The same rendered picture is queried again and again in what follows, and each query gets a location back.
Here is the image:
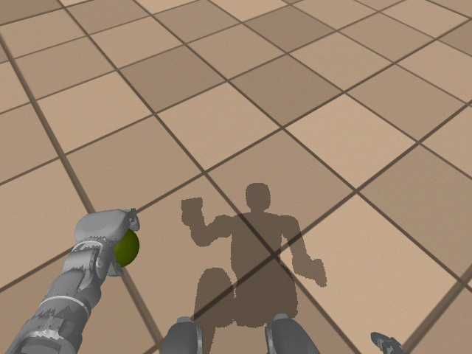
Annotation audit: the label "left robot hand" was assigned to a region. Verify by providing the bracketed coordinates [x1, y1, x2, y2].
[74, 208, 140, 277]

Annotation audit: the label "ball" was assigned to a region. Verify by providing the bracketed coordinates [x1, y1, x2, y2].
[113, 229, 139, 268]

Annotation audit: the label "right robot hand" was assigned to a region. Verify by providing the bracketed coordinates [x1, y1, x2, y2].
[371, 332, 410, 354]

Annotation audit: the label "left robot arm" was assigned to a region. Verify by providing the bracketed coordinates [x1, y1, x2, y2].
[5, 237, 113, 354]

